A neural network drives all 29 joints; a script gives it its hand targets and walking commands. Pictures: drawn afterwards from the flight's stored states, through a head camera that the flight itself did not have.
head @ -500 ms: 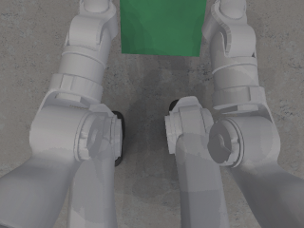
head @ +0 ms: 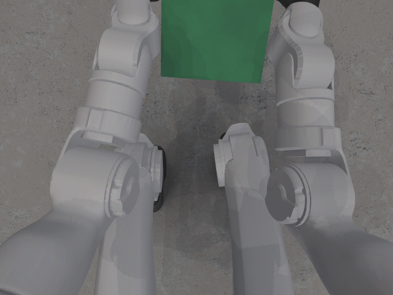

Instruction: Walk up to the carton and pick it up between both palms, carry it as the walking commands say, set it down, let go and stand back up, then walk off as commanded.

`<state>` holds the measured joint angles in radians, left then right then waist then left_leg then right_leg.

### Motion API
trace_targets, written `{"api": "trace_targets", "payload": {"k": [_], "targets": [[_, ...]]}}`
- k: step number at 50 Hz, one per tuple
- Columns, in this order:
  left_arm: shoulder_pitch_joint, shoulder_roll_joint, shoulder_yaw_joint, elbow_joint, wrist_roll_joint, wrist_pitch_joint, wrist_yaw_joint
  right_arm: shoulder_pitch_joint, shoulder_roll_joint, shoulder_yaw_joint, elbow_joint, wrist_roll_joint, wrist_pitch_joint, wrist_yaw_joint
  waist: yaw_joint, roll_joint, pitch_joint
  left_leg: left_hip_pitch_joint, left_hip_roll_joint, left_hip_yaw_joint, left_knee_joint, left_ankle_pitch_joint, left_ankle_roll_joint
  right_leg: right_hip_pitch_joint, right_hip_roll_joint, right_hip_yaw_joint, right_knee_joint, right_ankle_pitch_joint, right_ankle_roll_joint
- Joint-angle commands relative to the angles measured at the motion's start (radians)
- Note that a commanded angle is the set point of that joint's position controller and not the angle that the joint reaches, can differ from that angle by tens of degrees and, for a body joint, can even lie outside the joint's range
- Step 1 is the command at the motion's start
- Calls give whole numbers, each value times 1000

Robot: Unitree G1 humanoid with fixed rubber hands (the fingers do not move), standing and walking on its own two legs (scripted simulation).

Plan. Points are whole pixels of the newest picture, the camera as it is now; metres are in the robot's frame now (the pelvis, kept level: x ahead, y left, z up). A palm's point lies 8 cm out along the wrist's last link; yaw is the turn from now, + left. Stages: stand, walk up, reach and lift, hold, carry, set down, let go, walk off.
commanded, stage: reach and lift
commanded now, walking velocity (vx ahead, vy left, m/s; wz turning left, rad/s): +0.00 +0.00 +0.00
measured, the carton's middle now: (215, 13) +0.54 -0.07 -0.20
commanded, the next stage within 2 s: none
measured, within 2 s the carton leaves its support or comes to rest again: neither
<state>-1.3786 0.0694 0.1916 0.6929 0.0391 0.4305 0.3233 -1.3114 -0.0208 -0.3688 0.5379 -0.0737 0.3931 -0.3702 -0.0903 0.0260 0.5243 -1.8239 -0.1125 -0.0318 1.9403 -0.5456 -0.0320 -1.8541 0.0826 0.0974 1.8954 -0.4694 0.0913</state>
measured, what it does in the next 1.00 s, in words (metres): rises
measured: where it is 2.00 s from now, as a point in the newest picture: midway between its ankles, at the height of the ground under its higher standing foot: (194, 183)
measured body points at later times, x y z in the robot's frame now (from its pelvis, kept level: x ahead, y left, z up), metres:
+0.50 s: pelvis -0.02 +0.00 +0.04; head +0.30 -0.03 +0.34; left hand +0.54 +0.05 -0.05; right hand +0.51 -0.19 -0.04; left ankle +0.13 +0.11 -0.43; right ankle +0.16 -0.14 -0.43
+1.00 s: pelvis -0.02 +0.00 +0.09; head +0.27 -0.03 +0.42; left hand +0.51 +0.06 +0.02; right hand +0.48 -0.18 +0.03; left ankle +0.13 +0.11 -0.43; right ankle +0.16 -0.14 -0.43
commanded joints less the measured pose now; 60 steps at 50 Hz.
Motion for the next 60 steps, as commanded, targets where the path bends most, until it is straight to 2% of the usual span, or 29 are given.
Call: {"api": "trace_targets", "payload": {"k": [1,3,5,6,7,9,11,13,14,21,22,23,25,27,28,29,30,31,34,36,37,38,41,42,46,49,56,57,60], "targets": [[-861,-1053,-531,-249,-172,-124,-426,-677,1135,634,-12,174,-4,491,-38,-34,-2376,606,-74,104,-216,253,28,779,68,-168,-173,313,-40],[-912,-1055,-561,-375,-204,-133,-421,-680,1126,654,-89,188,-5,487,-42,-33,-2521,698,-76,84,-234,320,31,850,75,-182,-161,390,-38],[-836,-1065,-521,-255,-168,-114,-420,-670,1112,604,-47,157,-1,477,-36,10,-2422,656,-76,90,-267,275,23,824,69,-170,-187,334,-43],[-808,-1088,-533,-295,-187,-115,-422,-690,1099,617,-129,169,-9,470,-78,-7,-2496,701,-85,84,-259,266,29,868,76,-184,-190,339,-44],[-753,-1078,-462,-173,-134,-99,-422,-685,1107,592,-29,161,1,473,-27,4,-2345,637,-67,95,-279,174,37,799,71,-160,-214,247,-46],[-887,-1078,-521,-339,-183,-118,-418,-681,1111,623,-107,177,-5,476,-35,-4,-2447,685,-78,88,-272,190,31,841,75,-173,-208,266,-46],[-800,-1058,-451,-166,-137,-110,-428,-702,1107,589,10,134,0,477,-19,-61,-2245,603,-62,85,-284,134,42,746,69,-174,-227,173,-35],[-933,-1055,-496,-309,-169,-119,-433,-724,1160,631,-45,169,9,477,-2,-67,-2422,655,-81,92,-302,158,51,905,73,-154,-248,212,-39],[-831,-1056,-455,-199,-149,-101,-434,-744,1149,624,-60,169,6,474,-1,-75,-2416,651,-82,90,-321,126,57,897,70,-178,-250,190,-33],[-897,-1105,-518,-304,-169,-68,-419,-681,1166,614,-41,180,43,470,-45,15,-2499,820,-70,86,-354,161,28,927,78,-171,-291,217,-42],[-908,-1067,-500,-283,-162,-65,-426,-694,1146,628,-12,195,45,469,9,8,-2470,762,-68,100,-337,155,28,953,70,-140,-302,201,-45],[-889,-1094,-498,-276,-165,-68,-427,-690,1171,620,-34,192,42,467,-25,13,-2457,775,-70,84,-373,152,41,957,77,-162,-295,209,-39],[-863,-1074,-434,-238,-118,-54,-431,-683,1164,595,-2,173,46,469,29,-6,-2345,719,-68,102,-388,99,42,926,76,-141,-332,136,-41],[-816,-1119,-440,-186,-137,-65,-437,-656,1172,576,34,150,40,476,-39,-26,-2304,734,-67,83,-401,77,47,897,71,-169,-338,116,-39],[-834,-1128,-467,-275,-155,-75,-440,-704,1211,638,-77,184,30,478,21,-48,-2464,810,-77,92,-398,171,43,996,81,-153,-345,193,-39],[-887,-1122,-505,-281,-177,-71,-442,-714,1187,640,-80,183,32,476,-31,-44,-2482,810,-71,74,-396,181,42,997,75,-158,-337,229,-32],[-813,-1094,-489,-251,-151,-70,-443,-672,1205,659,-40,199,40,474,19,-30,-2450,804,-73,91,-404,180,44,1005,73,-148,-345,230,-29],[-799,-1071,-435,-182,-140,-71,-453,-667,1179,607,18,167,40,468,-26,-56,-2336,702,-68,73,-416,107,60,978,72,-139,-354,175,-30],[-833,-1138,-514,-328,-173,-78,-443,-684,1227,662,-137,201,23,465,-5,-16,-2530,866,-79,76,-433,246,37,1069,87,-162,-353,306,-27],[-705,-1126,-477,-214,-147,-70,-444,-633,1177,649,-66,171,25,474,-5,-36,-2412,832,-76,68,-442,211,37,1007,79,-147,-380,250,-35],[-722,-1148,-516,-328,-162,-78,-444,-638,1222,712,-150,202,19,467,39,-18,-2529,884,-82,74,-438,268,30,1083,79,-139,-378,307,-32],[-774,-1148,-528,-320,-179,-76,-439,-611,1203,686,-83,195,25,471,-10,-15,-2461,850,-72,70,-449,264,31,1065,76,-136,-379,322,-36],[-763,-1093,-535,-323,-163,-80,-444,-606,1199,719,-87,181,36,469,17,-77,-2486,828,-66,74,-449,257,32,1137,80,-111,-394,337,-26],[-805,-1131,-574,-401,-195,-82,-440,-589,1192,692,-124,185,39,463,-48,-28,-2572,920,-70,59,-473,242,39,1165,89,-131,-392,329,-33],[-712,-1152,-507,-217,-131,-52,-438,-581,1173,645,-19,169,38,466,6,24,-2281,859,-61,48,-522,125,41,1036,71,-109,-442,172,-46],[-727,-1166,-537,-331,-166,-66,-434,-597,1213,682,-101,194,28,476,1,13,-2414,1002,-60,55,-563,116,34,1112,71,-126,-487,148,-46],[-749,-1154,-498,-225,-154,-56,-442,-675,1194,653,-70,182,35,463,-29,-26,-2333,984,-44,22,-615,59,51,1148,67,-118,-524,120,-36],[-792,-1133,-485,-285,-169,-74,-440,-637,1222,668,-50,197,35,471,38,-36,-2324,987,-49,40,-601,66,50,1128,62,-97,-538,77,-47],[-767,-1183,-548,-345,-197,-66,-438,-582,1238,672,-73,181,43,472,-40,-30,-2447,1053,-51,31,-628,167,43,1239,71,-130,-536,227,-38]]}}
